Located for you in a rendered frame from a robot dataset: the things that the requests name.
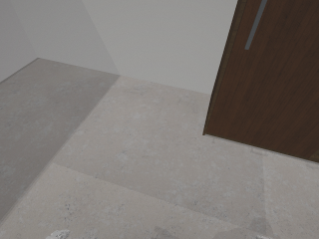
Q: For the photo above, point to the handle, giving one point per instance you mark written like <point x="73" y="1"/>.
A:
<point x="255" y="24"/>

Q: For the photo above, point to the robot left hand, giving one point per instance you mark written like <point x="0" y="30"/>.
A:
<point x="62" y="234"/>

